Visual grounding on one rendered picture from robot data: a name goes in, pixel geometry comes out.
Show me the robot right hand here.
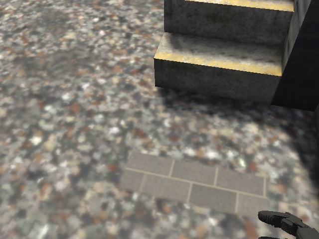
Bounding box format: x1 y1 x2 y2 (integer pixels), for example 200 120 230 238
258 210 319 239

